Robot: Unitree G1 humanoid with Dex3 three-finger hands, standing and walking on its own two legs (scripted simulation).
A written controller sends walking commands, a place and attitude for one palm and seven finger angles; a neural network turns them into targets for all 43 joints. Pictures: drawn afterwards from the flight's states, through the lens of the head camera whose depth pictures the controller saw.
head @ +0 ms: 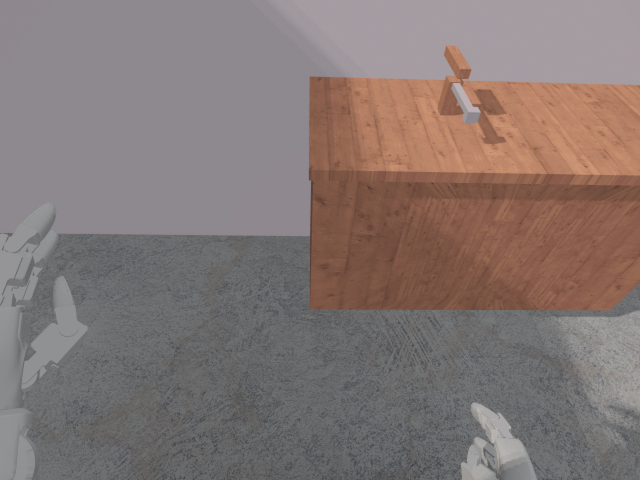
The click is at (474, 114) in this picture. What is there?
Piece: tap's lever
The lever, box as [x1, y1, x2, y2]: [462, 107, 480, 123]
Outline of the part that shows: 465,107 462,116 464,122 476,123 480,112 478,108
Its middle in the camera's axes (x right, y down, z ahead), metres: +0.34 -0.28 +0.89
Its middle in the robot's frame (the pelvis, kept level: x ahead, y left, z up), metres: +0.88 -0.29 +0.03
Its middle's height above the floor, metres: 0.80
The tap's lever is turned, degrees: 0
